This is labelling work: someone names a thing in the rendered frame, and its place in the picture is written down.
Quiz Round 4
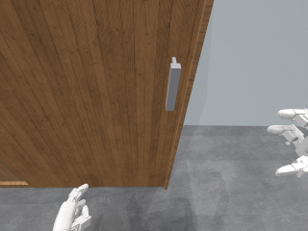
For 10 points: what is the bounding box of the robot left hand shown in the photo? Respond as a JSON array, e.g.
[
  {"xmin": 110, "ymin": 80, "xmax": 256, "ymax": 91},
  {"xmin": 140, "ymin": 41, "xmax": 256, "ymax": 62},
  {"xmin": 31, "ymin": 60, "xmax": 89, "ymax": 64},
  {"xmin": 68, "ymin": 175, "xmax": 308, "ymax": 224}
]
[{"xmin": 52, "ymin": 184, "xmax": 91, "ymax": 231}]

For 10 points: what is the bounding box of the handle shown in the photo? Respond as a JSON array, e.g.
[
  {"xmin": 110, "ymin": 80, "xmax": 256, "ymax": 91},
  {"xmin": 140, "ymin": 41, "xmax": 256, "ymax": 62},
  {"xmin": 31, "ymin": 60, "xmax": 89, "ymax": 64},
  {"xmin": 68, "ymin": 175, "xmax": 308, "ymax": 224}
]
[{"xmin": 166, "ymin": 57, "xmax": 182, "ymax": 111}]

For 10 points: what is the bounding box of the robot right hand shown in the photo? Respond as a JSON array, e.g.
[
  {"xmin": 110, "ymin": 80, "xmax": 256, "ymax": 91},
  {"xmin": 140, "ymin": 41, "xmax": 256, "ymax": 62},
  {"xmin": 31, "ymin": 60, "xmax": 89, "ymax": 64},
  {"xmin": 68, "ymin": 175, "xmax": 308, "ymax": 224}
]
[{"xmin": 267, "ymin": 108, "xmax": 308, "ymax": 178}]

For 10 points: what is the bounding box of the wardrobe door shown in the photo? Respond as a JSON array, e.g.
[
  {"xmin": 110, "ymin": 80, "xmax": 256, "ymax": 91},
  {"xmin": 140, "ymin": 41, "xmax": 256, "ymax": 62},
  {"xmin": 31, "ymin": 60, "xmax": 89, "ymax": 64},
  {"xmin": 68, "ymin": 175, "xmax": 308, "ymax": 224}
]
[
  {"xmin": 0, "ymin": 0, "xmax": 205, "ymax": 188},
  {"xmin": 0, "ymin": 158, "xmax": 24, "ymax": 182}
]

